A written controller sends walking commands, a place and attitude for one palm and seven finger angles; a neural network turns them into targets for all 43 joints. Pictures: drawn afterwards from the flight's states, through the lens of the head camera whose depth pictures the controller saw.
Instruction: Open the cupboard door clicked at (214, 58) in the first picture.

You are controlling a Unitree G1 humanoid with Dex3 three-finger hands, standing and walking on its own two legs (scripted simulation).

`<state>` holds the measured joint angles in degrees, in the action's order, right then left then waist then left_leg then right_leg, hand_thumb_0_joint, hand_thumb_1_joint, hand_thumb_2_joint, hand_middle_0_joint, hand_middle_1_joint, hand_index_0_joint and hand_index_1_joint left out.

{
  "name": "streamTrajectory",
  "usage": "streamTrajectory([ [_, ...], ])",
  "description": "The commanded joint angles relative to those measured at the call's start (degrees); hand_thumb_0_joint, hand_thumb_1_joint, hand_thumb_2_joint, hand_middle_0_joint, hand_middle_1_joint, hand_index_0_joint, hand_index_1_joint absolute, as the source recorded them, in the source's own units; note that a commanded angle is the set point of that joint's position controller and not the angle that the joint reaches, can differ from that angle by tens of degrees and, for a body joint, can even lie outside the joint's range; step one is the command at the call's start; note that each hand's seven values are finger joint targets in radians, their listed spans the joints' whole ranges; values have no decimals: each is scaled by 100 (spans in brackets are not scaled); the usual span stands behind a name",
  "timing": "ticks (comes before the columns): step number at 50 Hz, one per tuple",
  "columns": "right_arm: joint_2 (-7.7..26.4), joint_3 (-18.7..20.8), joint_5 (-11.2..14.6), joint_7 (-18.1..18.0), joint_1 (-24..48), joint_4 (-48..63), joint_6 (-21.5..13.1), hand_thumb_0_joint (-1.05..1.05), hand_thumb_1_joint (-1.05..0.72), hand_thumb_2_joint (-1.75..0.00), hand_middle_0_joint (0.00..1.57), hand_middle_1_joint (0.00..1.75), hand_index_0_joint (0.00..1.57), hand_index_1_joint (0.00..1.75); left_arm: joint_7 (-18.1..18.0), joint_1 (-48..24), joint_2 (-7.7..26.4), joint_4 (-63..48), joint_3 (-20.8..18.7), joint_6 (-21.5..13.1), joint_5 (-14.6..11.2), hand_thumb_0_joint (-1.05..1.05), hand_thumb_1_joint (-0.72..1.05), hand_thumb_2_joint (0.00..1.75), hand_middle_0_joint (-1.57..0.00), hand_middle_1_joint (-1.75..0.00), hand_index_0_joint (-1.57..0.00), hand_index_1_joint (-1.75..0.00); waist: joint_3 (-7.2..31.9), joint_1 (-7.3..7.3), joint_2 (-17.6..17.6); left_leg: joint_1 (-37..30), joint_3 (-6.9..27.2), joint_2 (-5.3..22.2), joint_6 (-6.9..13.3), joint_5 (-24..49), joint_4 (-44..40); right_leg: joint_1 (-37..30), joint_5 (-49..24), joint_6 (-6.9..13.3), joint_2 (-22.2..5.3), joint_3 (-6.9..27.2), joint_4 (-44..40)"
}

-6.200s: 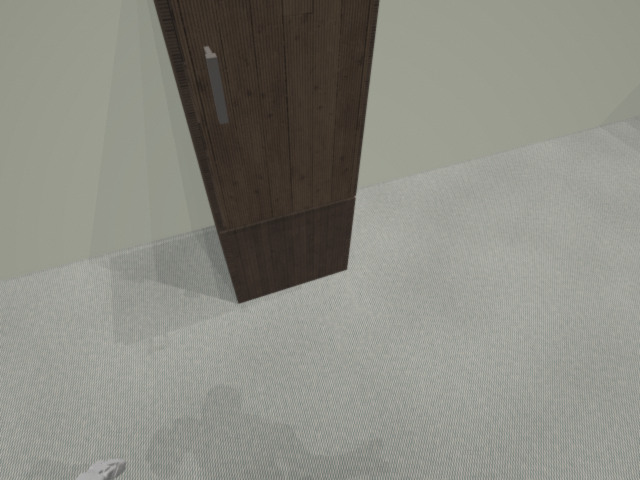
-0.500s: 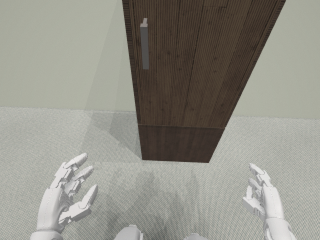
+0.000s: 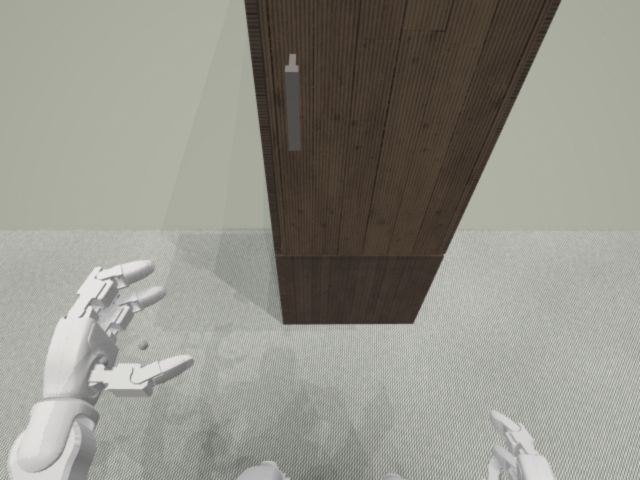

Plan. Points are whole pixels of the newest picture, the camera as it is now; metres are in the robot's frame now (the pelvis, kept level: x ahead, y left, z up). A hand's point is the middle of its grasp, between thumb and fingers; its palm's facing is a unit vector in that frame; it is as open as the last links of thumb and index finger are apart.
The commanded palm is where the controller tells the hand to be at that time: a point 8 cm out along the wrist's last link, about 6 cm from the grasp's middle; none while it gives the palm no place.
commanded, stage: raise the hand with hooked fingers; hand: left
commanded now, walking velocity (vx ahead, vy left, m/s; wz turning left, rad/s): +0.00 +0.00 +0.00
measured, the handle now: (293, 104) +0.62 +0.08 +0.13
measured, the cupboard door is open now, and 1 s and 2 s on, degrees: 0 0 0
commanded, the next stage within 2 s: move the hooked fingers beside the handle in 1.14 s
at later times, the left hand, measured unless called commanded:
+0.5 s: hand (97, 274) +0.30 +0.26 +0.13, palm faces +0.12 -0.99 -0.04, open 13.9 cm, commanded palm +0.27 +0.30 +0.14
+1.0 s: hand (106, 249) +0.32 +0.25 +0.14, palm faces +0.11 -0.99 -0.02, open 14.0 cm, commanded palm +0.29 +0.30 +0.15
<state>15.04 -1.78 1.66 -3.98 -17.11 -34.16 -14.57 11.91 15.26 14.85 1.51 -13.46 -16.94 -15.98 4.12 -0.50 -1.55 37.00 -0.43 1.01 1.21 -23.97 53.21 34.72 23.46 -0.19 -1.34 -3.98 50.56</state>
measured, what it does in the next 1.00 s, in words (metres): stands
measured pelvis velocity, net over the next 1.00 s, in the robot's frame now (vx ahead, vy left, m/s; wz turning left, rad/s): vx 0.02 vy -0.02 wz -0.01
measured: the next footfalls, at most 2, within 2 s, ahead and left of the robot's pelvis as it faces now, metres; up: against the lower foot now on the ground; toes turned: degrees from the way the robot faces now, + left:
none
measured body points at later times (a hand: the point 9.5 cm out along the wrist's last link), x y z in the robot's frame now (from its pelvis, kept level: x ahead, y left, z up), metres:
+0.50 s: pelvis +0.02 -0.01 +0.03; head +0.04 -0.02 +0.48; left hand +0.29 +0.31 +0.13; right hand +0.21 -0.24 -0.05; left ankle +0.03 +0.10 -0.69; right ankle +0.02 -0.13 -0.69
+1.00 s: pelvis +0.02 -0.02 +0.03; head +0.04 -0.03 +0.48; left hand +0.31 +0.30 +0.14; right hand +0.18 -0.27 -0.05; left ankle +0.03 +0.10 -0.69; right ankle +0.02 -0.13 -0.69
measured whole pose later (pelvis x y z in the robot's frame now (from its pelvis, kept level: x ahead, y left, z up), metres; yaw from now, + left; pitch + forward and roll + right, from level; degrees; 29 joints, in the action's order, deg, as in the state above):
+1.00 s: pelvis +0.02 -0.02 +0.03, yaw -1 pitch +3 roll -1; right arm 16.1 -2.6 3.0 -5.8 -15.5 -34.3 -12.3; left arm 23.0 -5.2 21.8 19.6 -25.6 -6.2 -18.4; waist 1.8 1.1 -1.9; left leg 22.0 -0.9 1.8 -0.3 -19.3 38.2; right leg 20.7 19.2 1.2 0.0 -3.6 36.9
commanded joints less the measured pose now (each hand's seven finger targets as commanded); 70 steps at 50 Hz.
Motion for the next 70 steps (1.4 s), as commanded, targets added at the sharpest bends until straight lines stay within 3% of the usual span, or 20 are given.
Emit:
streamTrajectory([
  [1, 726, 287, 25, -93, 589, 982, -400, 0, -90, -90, 20, 30, 20, 30, 117, -915, 1069, -1141, -618, -236, -123, 0, -24, 41, -28, -103, -28, -103, 1018, 140, -198, -872, 318, -77, -40, 614, -1324, -613, -275, 153, 231, -37, -950],
  [2, 718, 284, 28, -100, 570, 974, -403, 0, -90, -90, 20, 30, 20, 30, 137, -977, 1071, -1204, -622, -210, -133, 0, -27, 40, -28, -105, -28, -105, 1098, 143, -392, -992, 286, -89, -42, 779, -1332, -687, -453, 154, 223, -26, -976],
  [5, 737, 247, 30, -115, 564, 911, -390, 0, -90, -90, 20, 30, 20, 30, 173, -1287, 1202, -1014, -722, -93, -171, 0, -34, 37, -29, -110, -29, -110, 874, 120, -242, -1083, 349, -71, -56, 950, -1438, -779, -657, 166, 260, -63, -1055],
  [7, 721, 246, 45, -122, 576, 887, -387, 0, -90, -90, 20, 30, 20, 30, 233, -1453, 1207, -926, -757, -26, -195, 0, -38, 35, -29, -112, -29, -112, 891, 120, -421, -1277, 313, -80, -64, 1059, -1495, -822, -807, 164, 257, -63, -1127],
  [11, 745, 230, 69, -146, 579, 863, -339, 0, -90, -90, 20, 30, 20, 30, 427, -1741, 1391, -630, -925, 181, -258, 0, -48, 31, -30, -118, -30, -118, 957, 129, -179, -1420, 284, -101, -49, 1350, -1565, -1125, -1187, 148, 266, -35, -1263],
  [12, 741, 226, 79, -155, 600, 841, -334, 0, -90, -90, 20, 30, 20, 30, 494, -1793, 1407, -544, -959, 236, -278, 0, -50, 30, -30, -120, -30, -120, 935, 142, -298, -1492, 250, -104, -54, 1421, -1580, -1156, -1287, 152, 267, -22, -1301],
  [15, 774, 186, 67, -185, 593, 816, -295, 0, -90, -90, 20, 30, 20, 30, 653, -2093, 1657, -308, -1158, 392, -340, 0, -50, 30, -30, -120, -30, -120, 941, 163, -153, -1562, 271, -117, -36, 1618, -1615, -1359, -1525, 160, 279, 3, -1386],
  [18, 747, 181, 91, -205, 623, 792, -280, 0, -90, -90, 20, 30, 20, 30, 792, -2448, 1742, -314, -1223, 470, -361, 0, -50, 30, -30, -120, -30, -120, 1103, 149, -413, -1805, 219, -129, -34, 1800, -1651, -1441, -1750, 146, 258, 33, -1476],
  [29, 791, 148, 135, -298, 642, 726, -177, 0, -90, -90, 20, 30, 20, 30, 1170, -3391, 2271, 536, -1621, 770, -459, 0, -50, 30, -30, -120, -30, -120, 1035, 151, -118, -2001, 175, -141, 13, 1920, -1863, -1745, -2020, 128, 227, 116, -1774],
  [32, 796, 146, 131, -296, 625, 750, -153, 0, -90, -90, 20, 30, 20, 30, 1249, -3678, 2551, 610, -1801, 824, -449, 0, -50, 30, -30, -120, -30, -120, 1212, 192, -251, -2137, 157, -152, 25, 2042, -1892, -1915, -2189, 136, 211, 172, -1810],
  [34, 782, 155, 157, -279, 626, 761, -143, 0, -90, -90, 20, 30, 20, 30, 1310, -3401, 2181, 901, -1561, 879, -496, 0, -50, 30, -30, -120, -30, -120, 958, 182, -68, -2046, 133, -146, 21, 1985, -1927, -1808, -2169, 121, 206, 143, -1852],
  [36, 819, 161, 160, -252, 610, 801, -117, 0, -90, -90, 20, 30, 20, 30, 1384, -3333, 2162, 1005, -1517, 935, -525, 0, -50, 30, -30, -120, -30, -120, 907, 214, 44, -1948, 111, -153, 29, 1968, -1920, -1834, -2219, 118, 196, 169, -1837],
  [40, 830, 183, 117, -204, 591, 876, -74, 0, -90, -90, 20, 30, 20, 30, 1263, -3378, 2486, 763, -1784, 887, -464, 0, -50, 30, -30, -120, -30, -120, 1047, 293, -109, -1970, 79, -161, 36, 1930, -1906, -1891, -2128, 122, 202, 259, -1847],
  [45, 790, 170, 109, -216, 611, 895, -61, 0, -90, -90, 20, 30, 20, 30, 1086, -3578, 2509, 523, -1821, 706, -418, 0, -50, 30, -30, -120, -30, -120, 1011, 261, -172, -1970, 91, -158, 38, 1730, -1979, -1886, -1832, 126, 221, 282, -1893],
  [48, 738, 164, 122, -245, 607, 879, -93, 0, -90, -90, 20, 30, 20, 30, 1061, -3645, 2392, 385, -1713, 637, -344, 0, -50, 30, -30, -120, -30, -120, 1085, 214, -540, -2150, 77, -151, 31, 1762, -2028, -1841, -1855, 137, 223, 233, -1899],
  [51, 777, 152, 117, -268, 605, 845, -97, 0, -90, -90, 20, 30, 20, 30, 1121, -3590, 2396, 621, -1723, 679, -403, 0, -50, 30, -30, -120, -30, -120, 938, 191, -99, -2030, 95, -143, 55, 1673, -2039, -1844, -1847, 109, 230, 262, -1942],
  [59, 750, 134, 142, -278, 610, 843, -120, 0, -90, -90, 20, 30, 20, 30, 1210, -3633, 2293, 621, -1597, 774, -403, 0, -50, 30, -30, -120, -30, -120, 997, 203, -360, -2136, 118, -151, 25, 1745, -2045, -1783, -1889, 134, 233, 194, -1914],
  [62, 761, 133, 127, -271, 613, 857, -115, 0, -90, -90, 20, 30, 20, 30, 1204, -3605, 2362, 679, -1700, 764, -438, 0, -50, 30, -30, -120, -30, -120, 995, 212, -89, -2078, 116, -158, 36, 1713, -2038, -1822, -1898, 114, 242, 218, -1919],
  [66, 790, 113, 161, -318, 617, 740, -90, 0, -90, -90, 20, 30, 20, 30, 1185, -4471, 2163, 1068, -1322, 814, -390, 0, -50, 30, -30, -120, -30, -120, 605, 0, -21, -1898, 145, -149, 30, 1208, -2024, -1415, -1321, 97, 232, 252, -2013],
  [70, 791, 113, 158, -353, 533, 676, -81, 0, -90, -90, 20, 30, 20, 30, 1045, -5238, 2068, 1153, -963, 745, -165, 0, -50, 30, -30, -120, -30, -120, 942, -72, -268, -2093, 209, -153, 26, 1146, -2003, -1351, -1144, 133, 231, 238, -1971],
])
